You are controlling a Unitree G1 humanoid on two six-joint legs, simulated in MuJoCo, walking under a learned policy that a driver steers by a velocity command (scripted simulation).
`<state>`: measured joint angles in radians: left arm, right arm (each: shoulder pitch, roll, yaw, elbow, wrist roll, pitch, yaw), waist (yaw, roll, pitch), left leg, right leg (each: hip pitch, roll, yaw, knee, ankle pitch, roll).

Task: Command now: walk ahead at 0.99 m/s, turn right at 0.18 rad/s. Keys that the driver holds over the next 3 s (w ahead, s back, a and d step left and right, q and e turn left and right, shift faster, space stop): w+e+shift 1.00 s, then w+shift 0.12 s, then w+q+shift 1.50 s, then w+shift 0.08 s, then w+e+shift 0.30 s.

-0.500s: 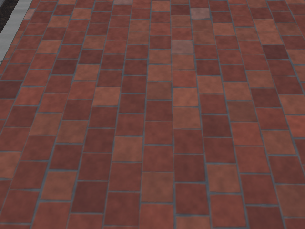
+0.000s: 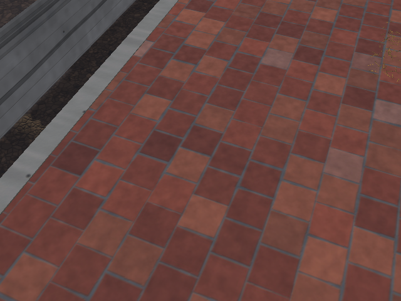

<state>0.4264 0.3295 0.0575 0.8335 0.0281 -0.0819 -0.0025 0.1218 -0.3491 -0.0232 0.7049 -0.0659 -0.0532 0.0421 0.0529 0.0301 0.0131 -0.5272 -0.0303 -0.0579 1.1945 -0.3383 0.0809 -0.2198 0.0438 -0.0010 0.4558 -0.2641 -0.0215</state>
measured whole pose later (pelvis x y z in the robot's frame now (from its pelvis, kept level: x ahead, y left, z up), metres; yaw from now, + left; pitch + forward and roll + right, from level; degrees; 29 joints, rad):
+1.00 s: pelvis +0.88 -0.20 -0.01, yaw -49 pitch +2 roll +0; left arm 0.45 0.35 0.09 0.82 0.00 -0.06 -0.02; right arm -0.01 -0.28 0.03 0.56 -0.03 -0.06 0.01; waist 0.13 -0.02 0.03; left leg -0.60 0.07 -0.09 0.56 -0.04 -0.04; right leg 0.08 0.16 0.28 0.38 -0.44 -0.14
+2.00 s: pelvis +1.53 -0.79 -0.02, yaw -20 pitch -1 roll +1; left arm 0.20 0.23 -0.01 0.70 0.05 -0.09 0.00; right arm 0.29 -0.34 -0.06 0.79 -0.02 0.00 0.01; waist 0.00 0.01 0.07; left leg -0.35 -0.21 0.04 0.62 -0.26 0.19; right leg -0.39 -0.07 0.07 1.40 -0.35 0.03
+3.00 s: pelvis +2.37 -0.87 +0.00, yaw +16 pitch -1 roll +2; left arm 0.23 0.27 0.02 0.77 0.01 -0.01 -0.04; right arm 0.42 -0.29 -0.05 0.88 -0.03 -0.11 0.01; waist -0.03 -0.03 0.03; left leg 0.02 -0.14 0.15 0.28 -0.31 0.13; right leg -0.73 -0.13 0.04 1.11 -0.11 -0.05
